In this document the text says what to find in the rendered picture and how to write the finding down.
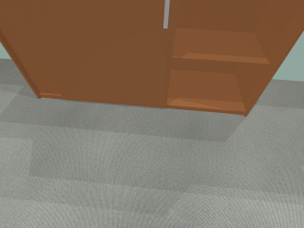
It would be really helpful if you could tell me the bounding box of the wardrobe door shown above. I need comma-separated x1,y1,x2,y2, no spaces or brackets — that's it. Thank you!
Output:
12,0,180,106
0,0,61,94

